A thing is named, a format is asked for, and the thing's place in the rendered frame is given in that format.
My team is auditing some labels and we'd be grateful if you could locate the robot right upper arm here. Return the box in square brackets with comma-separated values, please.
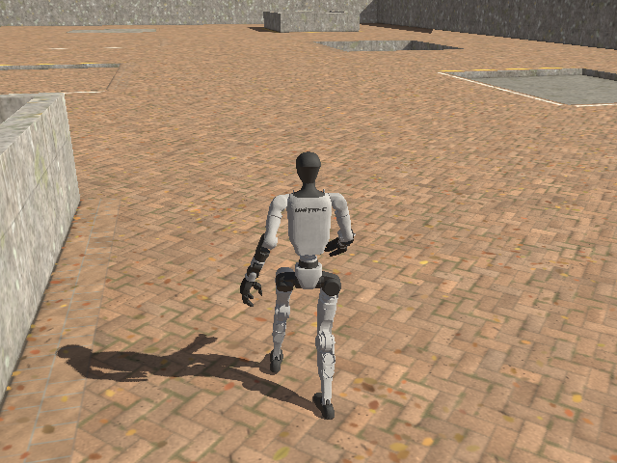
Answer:
[328, 193, 354, 242]

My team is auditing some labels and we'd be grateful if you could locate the robot left foot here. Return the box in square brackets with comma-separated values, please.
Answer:
[270, 349, 283, 372]

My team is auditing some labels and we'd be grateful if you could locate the right robot hand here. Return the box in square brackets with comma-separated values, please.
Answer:
[324, 237, 347, 257]

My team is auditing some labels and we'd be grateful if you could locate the robot left upper arm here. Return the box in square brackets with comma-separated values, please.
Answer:
[262, 194, 289, 250]

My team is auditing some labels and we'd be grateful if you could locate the right robot thigh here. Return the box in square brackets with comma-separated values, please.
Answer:
[315, 271, 341, 352]

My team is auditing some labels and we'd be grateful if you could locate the robot right forearm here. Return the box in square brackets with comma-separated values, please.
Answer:
[337, 229, 354, 249]

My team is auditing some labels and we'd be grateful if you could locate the robot left forearm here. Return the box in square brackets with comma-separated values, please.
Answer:
[245, 233, 270, 282]

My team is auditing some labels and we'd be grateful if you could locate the left robot hand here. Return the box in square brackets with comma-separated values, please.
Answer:
[240, 278, 262, 307]

